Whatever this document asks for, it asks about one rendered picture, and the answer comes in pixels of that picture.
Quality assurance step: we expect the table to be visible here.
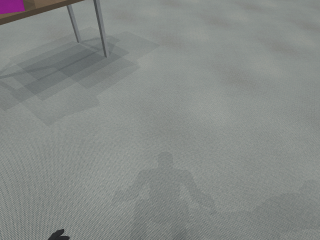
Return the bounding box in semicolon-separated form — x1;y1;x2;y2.
0;0;110;58

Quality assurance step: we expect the robot left hand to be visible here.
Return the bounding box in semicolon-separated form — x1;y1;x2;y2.
48;229;70;240

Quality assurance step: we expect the carton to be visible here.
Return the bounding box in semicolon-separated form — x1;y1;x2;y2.
0;0;25;14

